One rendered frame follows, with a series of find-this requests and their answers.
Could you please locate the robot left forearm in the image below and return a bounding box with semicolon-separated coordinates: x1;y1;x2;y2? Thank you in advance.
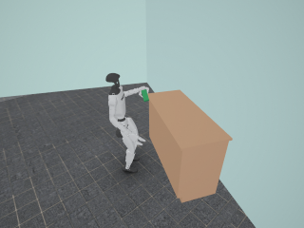
123;88;140;97

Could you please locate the right robot thigh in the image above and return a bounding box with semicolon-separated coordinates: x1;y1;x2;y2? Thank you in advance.
115;128;135;155

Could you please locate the robot left hand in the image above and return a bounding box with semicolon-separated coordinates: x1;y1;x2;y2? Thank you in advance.
138;86;149;98

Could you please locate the robot right hand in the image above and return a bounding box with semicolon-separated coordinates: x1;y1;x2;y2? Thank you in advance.
129;132;146;145

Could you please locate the robot right forearm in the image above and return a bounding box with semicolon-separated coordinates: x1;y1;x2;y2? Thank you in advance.
110;118;132;137

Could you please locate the table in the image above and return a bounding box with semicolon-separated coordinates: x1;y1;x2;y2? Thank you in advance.
147;89;233;203

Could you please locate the robot thigh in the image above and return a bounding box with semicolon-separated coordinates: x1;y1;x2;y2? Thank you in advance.
127;117;139;144
115;128;135;155

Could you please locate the left robot thigh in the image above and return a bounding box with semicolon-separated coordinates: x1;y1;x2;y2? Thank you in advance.
127;117;139;144

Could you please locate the robot right upper arm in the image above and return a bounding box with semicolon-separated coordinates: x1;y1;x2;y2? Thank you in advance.
108;96;118;121

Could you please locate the sponge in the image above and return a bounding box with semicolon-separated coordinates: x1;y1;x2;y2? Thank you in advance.
141;89;149;102

